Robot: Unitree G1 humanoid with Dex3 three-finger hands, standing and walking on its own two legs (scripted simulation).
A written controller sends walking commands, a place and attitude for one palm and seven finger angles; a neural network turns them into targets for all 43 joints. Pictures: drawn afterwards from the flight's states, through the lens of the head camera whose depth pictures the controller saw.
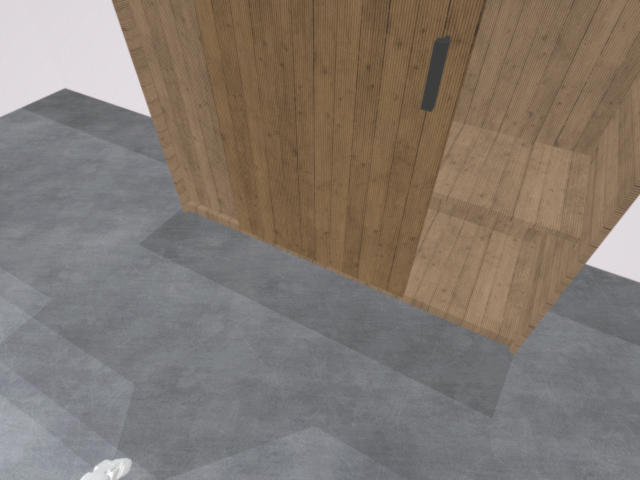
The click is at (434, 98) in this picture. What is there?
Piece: wardrobe's sliding door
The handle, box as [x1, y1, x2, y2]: [421, 35, 450, 111]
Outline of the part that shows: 446,35 443,38 437,38 434,41 421,109 431,111 434,106 450,36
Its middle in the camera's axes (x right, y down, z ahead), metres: +0.25 -0.36 +0.84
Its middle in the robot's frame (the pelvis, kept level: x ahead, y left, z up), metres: +0.89 -0.20 +0.12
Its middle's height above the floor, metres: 0.89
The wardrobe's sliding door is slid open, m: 0.40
